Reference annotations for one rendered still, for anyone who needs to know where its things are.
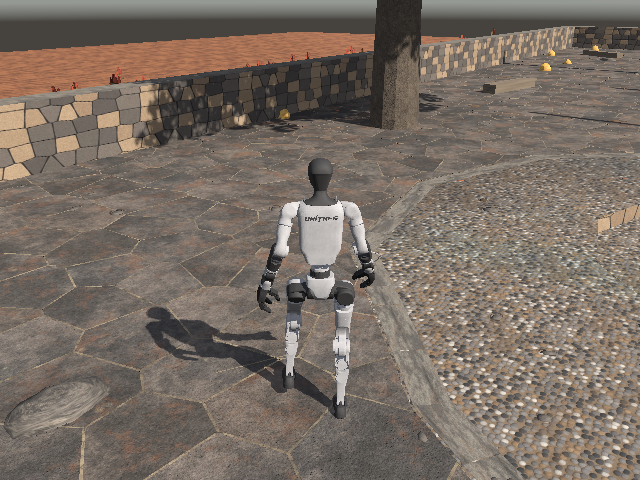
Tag robot right forearm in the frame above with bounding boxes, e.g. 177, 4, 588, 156
358, 239, 374, 274

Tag robot right hand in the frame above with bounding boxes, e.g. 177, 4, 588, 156
352, 269, 375, 288

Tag left robot foot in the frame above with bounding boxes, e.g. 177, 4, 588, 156
282, 366, 296, 389

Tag robot left upper arm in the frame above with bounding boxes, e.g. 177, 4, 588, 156
273, 201, 300, 259

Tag robot right thigh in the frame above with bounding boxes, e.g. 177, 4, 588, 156
333, 280, 355, 357

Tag robot right upper arm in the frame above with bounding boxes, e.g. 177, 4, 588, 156
341, 201, 369, 255

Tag robot left forearm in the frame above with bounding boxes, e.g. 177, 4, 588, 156
260, 243, 282, 290

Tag robot left hand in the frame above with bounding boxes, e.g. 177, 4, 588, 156
257, 285, 280, 313

